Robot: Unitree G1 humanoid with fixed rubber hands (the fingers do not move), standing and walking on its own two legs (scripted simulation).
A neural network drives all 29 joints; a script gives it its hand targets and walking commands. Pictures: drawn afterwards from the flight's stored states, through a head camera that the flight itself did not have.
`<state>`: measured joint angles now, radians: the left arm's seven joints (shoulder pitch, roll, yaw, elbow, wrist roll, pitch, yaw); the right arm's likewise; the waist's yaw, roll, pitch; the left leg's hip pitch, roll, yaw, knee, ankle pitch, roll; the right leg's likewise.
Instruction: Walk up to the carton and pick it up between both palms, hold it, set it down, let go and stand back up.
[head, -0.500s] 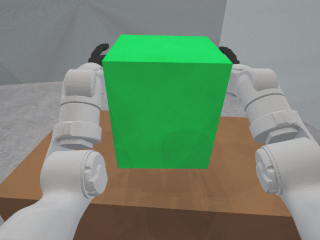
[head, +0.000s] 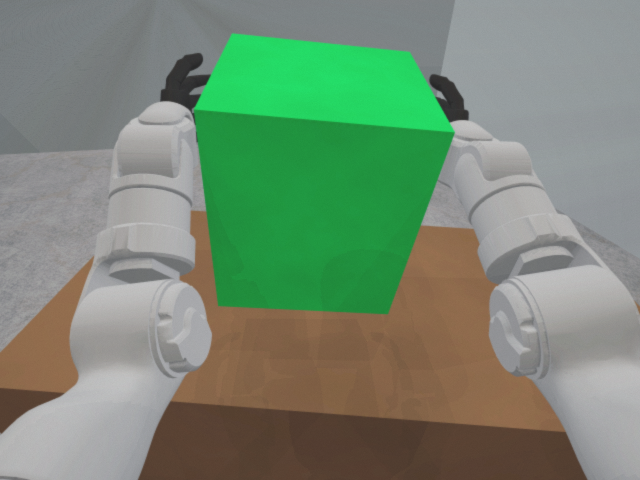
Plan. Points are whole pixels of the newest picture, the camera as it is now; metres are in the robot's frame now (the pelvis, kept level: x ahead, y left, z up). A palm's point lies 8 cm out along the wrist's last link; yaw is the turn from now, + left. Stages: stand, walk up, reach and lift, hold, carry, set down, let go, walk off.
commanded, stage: set down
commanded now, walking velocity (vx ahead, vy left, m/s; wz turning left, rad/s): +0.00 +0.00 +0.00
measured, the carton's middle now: (313, 179) +0.39 +0.01 +0.29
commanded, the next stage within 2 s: none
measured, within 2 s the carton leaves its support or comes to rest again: neither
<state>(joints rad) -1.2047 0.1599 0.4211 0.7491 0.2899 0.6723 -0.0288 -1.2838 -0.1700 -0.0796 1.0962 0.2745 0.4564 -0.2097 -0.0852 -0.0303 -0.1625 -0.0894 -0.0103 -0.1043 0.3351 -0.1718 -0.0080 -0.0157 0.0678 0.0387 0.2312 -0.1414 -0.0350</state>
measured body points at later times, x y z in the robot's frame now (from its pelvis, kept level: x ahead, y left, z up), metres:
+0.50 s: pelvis +0.00 +0.00 +0.00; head -0.07 +0.02 +0.44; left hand +0.41 +0.16 +0.29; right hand +0.41 -0.15 +0.28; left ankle +0.01 +0.12 -0.75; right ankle -0.01 -0.10 -0.75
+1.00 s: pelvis +0.00 -0.01 +0.00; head -0.06 +0.01 +0.44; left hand +0.41 +0.16 +0.25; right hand +0.42 -0.15 +0.23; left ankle +0.01 +0.12 -0.75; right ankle -0.01 -0.10 -0.75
